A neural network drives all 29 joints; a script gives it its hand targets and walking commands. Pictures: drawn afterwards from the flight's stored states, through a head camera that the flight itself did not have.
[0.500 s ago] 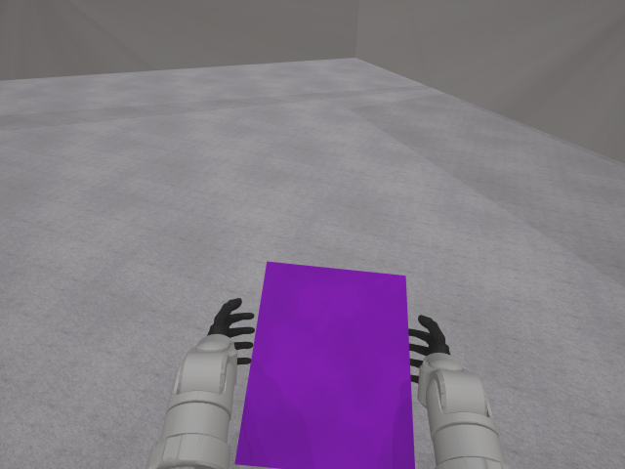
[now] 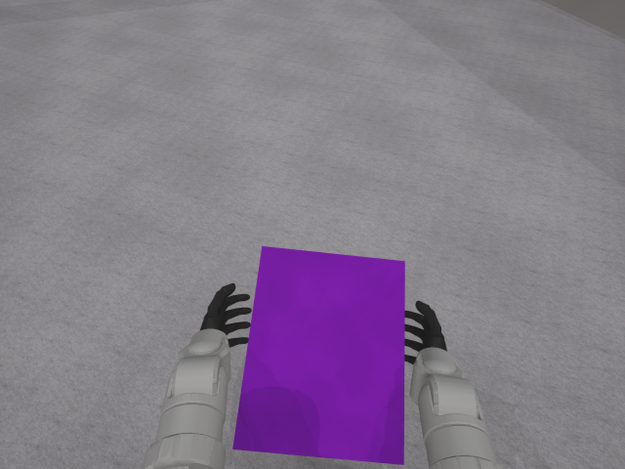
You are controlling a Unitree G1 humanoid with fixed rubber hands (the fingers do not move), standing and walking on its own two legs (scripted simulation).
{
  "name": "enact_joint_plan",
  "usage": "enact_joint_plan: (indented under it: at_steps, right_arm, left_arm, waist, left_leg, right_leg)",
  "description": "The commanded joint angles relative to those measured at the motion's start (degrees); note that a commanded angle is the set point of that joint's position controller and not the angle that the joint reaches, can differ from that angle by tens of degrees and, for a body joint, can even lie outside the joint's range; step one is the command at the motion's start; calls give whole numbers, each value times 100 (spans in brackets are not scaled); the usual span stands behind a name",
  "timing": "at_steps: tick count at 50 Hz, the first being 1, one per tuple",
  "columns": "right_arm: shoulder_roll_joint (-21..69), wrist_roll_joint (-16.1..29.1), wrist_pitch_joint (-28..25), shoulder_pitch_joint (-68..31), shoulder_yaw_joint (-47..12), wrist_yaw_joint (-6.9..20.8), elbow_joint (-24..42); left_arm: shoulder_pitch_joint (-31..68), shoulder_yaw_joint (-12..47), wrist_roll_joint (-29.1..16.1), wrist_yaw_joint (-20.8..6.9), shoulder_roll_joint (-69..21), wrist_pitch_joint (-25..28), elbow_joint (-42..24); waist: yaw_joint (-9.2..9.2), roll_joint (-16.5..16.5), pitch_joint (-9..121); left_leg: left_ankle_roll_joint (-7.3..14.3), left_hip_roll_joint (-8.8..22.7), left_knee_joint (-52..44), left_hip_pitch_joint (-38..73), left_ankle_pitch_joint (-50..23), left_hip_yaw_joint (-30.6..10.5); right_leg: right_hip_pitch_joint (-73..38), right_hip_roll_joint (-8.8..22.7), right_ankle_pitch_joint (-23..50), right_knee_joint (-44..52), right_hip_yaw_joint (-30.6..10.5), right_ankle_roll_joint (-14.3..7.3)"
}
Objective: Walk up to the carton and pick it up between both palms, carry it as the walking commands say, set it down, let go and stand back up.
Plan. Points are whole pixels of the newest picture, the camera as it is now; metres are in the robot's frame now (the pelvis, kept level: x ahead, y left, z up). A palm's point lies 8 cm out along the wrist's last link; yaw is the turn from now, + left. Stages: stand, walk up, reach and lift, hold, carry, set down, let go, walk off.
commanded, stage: set down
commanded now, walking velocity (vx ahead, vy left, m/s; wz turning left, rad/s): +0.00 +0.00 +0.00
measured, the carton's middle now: (320, 350) +0.34 +0.02 -0.11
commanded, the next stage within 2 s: none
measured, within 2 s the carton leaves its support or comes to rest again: neither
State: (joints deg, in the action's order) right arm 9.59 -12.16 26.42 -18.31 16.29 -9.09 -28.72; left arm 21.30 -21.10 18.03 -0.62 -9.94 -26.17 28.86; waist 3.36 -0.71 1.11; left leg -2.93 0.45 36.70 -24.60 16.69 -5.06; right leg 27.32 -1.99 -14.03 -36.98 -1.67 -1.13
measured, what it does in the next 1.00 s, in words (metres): lowers itself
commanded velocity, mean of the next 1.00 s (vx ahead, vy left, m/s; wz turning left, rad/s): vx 0.00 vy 0.00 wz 0.00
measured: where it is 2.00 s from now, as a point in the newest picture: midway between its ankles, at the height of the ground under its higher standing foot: outside the picture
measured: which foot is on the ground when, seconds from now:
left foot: down 0.00-1.00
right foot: down 0.00-1.00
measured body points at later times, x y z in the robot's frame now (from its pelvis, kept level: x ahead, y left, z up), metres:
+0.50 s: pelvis -0.02 +0.02 -0.06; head +0.12 +0.02 +0.37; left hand +0.34 +0.18 -0.11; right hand +0.35 -0.11 -0.12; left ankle +0.02 +0.15 -0.72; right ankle +0.05 -0.11 -0.72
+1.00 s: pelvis -0.04 +0.02 -0.14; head +0.14 +0.00 +0.27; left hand +0.37 +0.18 -0.19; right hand +0.38 -0.11 -0.21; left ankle +0.02 +0.16 -0.72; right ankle +0.05 -0.11 -0.72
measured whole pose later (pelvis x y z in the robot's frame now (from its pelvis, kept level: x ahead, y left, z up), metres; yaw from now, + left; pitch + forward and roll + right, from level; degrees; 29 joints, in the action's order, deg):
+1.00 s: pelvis -0.04 +0.02 -0.14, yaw +1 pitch +38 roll +1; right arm 6.2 -11.2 20.5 -38.1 18.5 -11.8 -33.3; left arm 39.5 -23.4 10.6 10.4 -7.3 -17.7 34.8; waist 2.7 -0.4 16.0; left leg -3.1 -4.2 76.3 -88.4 26.0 -5.1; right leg 90.9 -3.2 -22.3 -75.2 -4.8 1.9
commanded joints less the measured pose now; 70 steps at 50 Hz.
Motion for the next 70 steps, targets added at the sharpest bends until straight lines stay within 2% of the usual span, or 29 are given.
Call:
enact_joint_plan:
  at_steps: [1,2,4,9,11,15,16,17,19,22,24,26,33,34,39,40,43,45,46,49,53,54,56,57,60,62,66,68,70]
  right_arm:
    - [5821,1108,-585,-4129,-3384,2083,647]
    - [5754,1025,-629,-4031,-3246,2047,524]
    - [5722,890,-712,-3777,-3088,2015,277]
    - [5575,819,-928,-4108,-3104,2023,229]
    - [5550,844,-1024,-4053,-3173,2018,263]
    - [5430,792,-1133,-4226,-3169,2010,275]
    - [5463,827,-1137,-4278,-3258,2024,248]
    - [5438,872,-1164,-4370,-3329,2031,358]
    - [5538,968,-1180,-4552,-3380,2061,332]
    - [5457,909,-1167,-4735,-3354,2062,347]
    - [5449,898,-1146,-4851,-3316,2081,380]
    - [5545,891,-1117,-5074,-3357,2095,448]
    - [5536,822,-982,-5571,-3138,2055,191]
    - [5545,758,-944,-5528,-3078,2044,62]
    - [5547,802,-927,-5835,-3014,1995,-4]
    - [5508,889,-972,-5977,-3083,1996,93]
    - [5471,868,-978,-6125,-3081,1936,124]
    - [5616,979,-969,-6146,-3202,1898,113]
    - [5458,904,-990,-6130,-3150,1866,72]
    - [5526,992,-1021,-6299,-3177,1806,29]
    - [5408,1128,-1094,-6507,-3332,1710,171]
    - [5411,1161,-1106,-6541,-3416,1673,210]
    - [5312,1112,-1106,-6559,-3334,1604,135]
    - [5381,1136,-1105,-6592,-3402,1572,172]
    - [5263,1182,-1151,-6783,-3359,1498,164]
    - [5280,1328,-1168,-6977,-3485,1467,270]
    - [5249,1322,-1149,-7070,-3292,1418,13]
    - [5090,1230,-1148,-7058,-3198,1390,-90]
    - [5144,1237,-1158,-7363,-3159,1373,-10]
  left_arm:
    - [3091,3209,-1169,-1653,-5084,390,0]
    - [3228,3239,-1180,-1659,-5086,440,42]
    - [3228,3312,-1136,-1642,-5079,534,-3]
    - [3265,3189,-1061,-1578,-5068,743,186]
    - [3293,3340,-1079,-1556,-5185,822,72]
    - [3375,3380,-1123,-1522,-5229,916,244]
    - [3322,3375,-1085,-1499,-5217,922,216]
    - [3429,3554,-1175,-1504,-5321,935,127]
    - [3585,3671,-1203,-1473,-5277,966,-12]
    - [3574,3611,-1249,-1467,-5411,914,255]
    - [3966,3758,-1388,-1484,-5501,916,7]
    - [3915,3726,-1408,-1491,-5567,878,230]
    - [4545,3422,-1361,-1562,-5417,824,578]
    - [4742,3417,-1442,-1576,-5416,838,440]
    - [4955,3235,-1420,-1565,-5275,820,669]
    - [4947,3261,-1398,-1541,-5313,847,638]
    - [5178,3234,-1499,-1544,-5241,840,661]
    - [5222,3274,-1495,-1517,-5134,869,562]
    - [5198,3229,-1550,-1509,-5174,873,645]
    - [5734,3336,-1700,-1494,-4987,950,381]
    - [5423,3256,-1658,-1447,-4788,947,721]
    - [5740,3388,-1831,-1434,-4775,1011,404]
    - [5622,3289,-1822,-1426,-4735,999,589]
    - [5646,3291,-1804,-1429,-4630,1007,565]
    - [5903,3338,-1926,-1405,-4641,1005,592]
    - [6299,3418,-2025,-1362,-4447,1064,239]
    - [6409,3302,-2055,-1311,-4338,1033,400]
    - [6474,3327,-2100,-1303,-4484,985,593]
    - [6648,3252,-2088,-1293,-4484,1013,609]
  waist:
    - [163,161,3318]
    - [-53,156,3358]
    - [-163,50,3471]
    - [-70,293,3831]
    - [1,-13,4206]
    - [-62,154,4635]
    - [73,143,4790]
    - [0,123,5073]
    - [126,73,5247]
    - [110,104,5490]
    - [-28,107,5811]
    - [-20,267,5979]
    - [11,279,6061]
    - [-110,365,6096]
    - [-44,336,6197]
    - [71,189,6238]
    - [-113,383,6413]
    - [73,299,6822]
    - [-68,397,6643]
    - [-86,372,6864]
    - [150,339,7203]
    - [47,455,7484]
    - [-26,544,7220]
    - [73,630,7417]
    - [22,519,7433]
    - [122,461,7939]
    - [103,454,7594]
    - [-32,361,7531]
    - [24,393,7453]
  left_leg:
    - [443,-609,-172,-121,-1329,170]
    - [422,-608,-112,-230,-1180,163]
    - [406,-606,9,-410,-1335,134]
    - [370,-610,340,-824,-1392,121]
    - [302,-670,506,-1015,-1601,182]
    - [256,-696,796,-1327,-1705,212]
    - [225,-715,859,-1339,-1742,222]
    - [198,-734,956,-1365,-1715,255]
    - [186,-737,1071,-1424,-1814,255]
    - [133,-766,1219,-1712,-1601,272]
    - [126,-778,1373,-1778,-1437,277]
    - [128,-800,1513,-1967,-1294,279]
    - [164,-881,1923,-2803,-542,381]
    - [165,-876,1992,-2909,-389,371]
    - [191,-910,2298,-3237,-240,384]
    - [169,-919,2391,-3369,-275,451]
    - [168,-947,2623,-3593,-161,464]
    - [166,-987,2770,-3626,-271,532]
    - [148,-995,2832,-3828,-261,507]
    - [140,-1010,3028,-3992,-230,572]
    - [131,-1054,3370,-4137,-569,655]
    - [127,-1077,3460,-4229,-540,654]
    - [128,-1081,3555,-4526,-476,656]
    - [131,-1091,3643,-4591,-532,695]
    - [104,-1099,3771,-4671,-451,708]
    - [106,-1094,3974,-4600,-691,782]
    - [91,-1087,4129,-4875,-481,809]
    - [47,-1090,4202,-4978,-329,830]
    - [64,-1086,4286,-5225,-230,868]
  right_leg:
    - [-1996,-117,1664,313,-509,80]
    - [-1886,-122,1582,245,-476,75]
    - [-1614,-182,1745,89,-427,69]
    - [-951,-357,1531,-296,-266,105]
    - [-886,-403,1740,-478,-288,75]
    - [-312,-513,1684,-828,-153,115]
    - [-202,-529,1671,-914,-158,113]
    - [-145,-548,1617,-1002,-119,118]
    - [190,-562,1644,-1204,-105,117]
    - [546,-614,1403,-1438,-41,113]
    - [781,-628,1234,-1587,5,109]
    - [940,-635,1106,-1743,59,134]
    - [1431,-615,504,-2116,86,183]
    - [1525,-616,368,-2160,131,188]
    - [1935,-608,161,-2446,150,226]
    - [1949,-618,259,-2565,113,210]
    - [2094,-643,171,-2732,207,266]
    - [1959,-656,357,-2886,166,282]
    - [2022,-652,351,-2897,193,287]
    - [2197,-692,379,-3152,233,300]
    - [2241,-705,703,-3426,194,340]
    - [2054,-721,761,-3513,204,334]
    - [2118,-723,749,-3553,224,353]
    - [2043,-745,899,-3630,222,370]
    - [2218,-766,760,-3808,263,351]
    - [2207,-808,961,-4003,237,348]
    - [2702,-825,700,-4227,326,358]
    - [2774,-812,555,-4265,352,333]
    - [2896,-826,481,-4373,353,323]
